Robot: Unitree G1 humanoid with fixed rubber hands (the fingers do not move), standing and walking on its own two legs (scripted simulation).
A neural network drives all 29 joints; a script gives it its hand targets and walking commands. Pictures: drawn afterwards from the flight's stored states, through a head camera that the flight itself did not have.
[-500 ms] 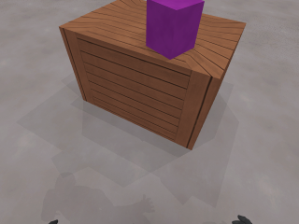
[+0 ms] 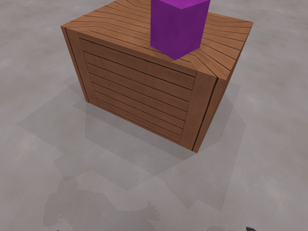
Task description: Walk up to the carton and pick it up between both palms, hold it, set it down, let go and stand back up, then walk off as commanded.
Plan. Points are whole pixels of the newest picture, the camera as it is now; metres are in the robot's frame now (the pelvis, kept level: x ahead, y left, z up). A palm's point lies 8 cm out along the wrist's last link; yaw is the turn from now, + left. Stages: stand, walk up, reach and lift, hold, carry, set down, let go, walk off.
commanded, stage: stand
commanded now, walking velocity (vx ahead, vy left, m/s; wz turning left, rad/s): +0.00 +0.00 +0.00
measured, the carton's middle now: (177, 24) +1.08 -0.14 +0.05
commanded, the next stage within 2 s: none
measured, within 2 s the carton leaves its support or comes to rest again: neither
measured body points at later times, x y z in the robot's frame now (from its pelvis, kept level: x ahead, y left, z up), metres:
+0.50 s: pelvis -0.01 +0.00 +0.00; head +0.00 +0.00 +0.45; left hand +0.08 +0.29 -0.12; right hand +0.08 -0.29 -0.12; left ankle +0.03 +0.12 -0.72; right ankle +0.03 -0.12 -0.72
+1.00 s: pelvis -0.01 +0.00 +0.01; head -0.01 +0.00 +0.46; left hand +0.07 +0.29 -0.12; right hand +0.07 -0.29 -0.12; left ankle +0.03 +0.12 -0.72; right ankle +0.03 -0.12 -0.72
